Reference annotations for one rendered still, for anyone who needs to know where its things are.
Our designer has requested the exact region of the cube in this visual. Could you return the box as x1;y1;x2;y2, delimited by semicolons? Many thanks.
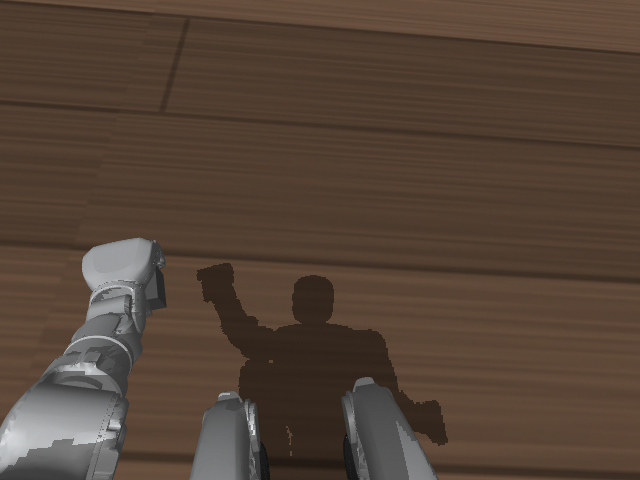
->
144;266;167;310

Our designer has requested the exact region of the right robot foot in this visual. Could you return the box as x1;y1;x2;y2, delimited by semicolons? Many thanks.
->
343;434;359;480

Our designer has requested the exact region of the left robot arm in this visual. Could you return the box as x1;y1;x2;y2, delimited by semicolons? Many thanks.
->
0;281;146;480

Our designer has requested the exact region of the left robot hand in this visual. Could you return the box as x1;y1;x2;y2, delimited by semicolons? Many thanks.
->
82;237;166;317

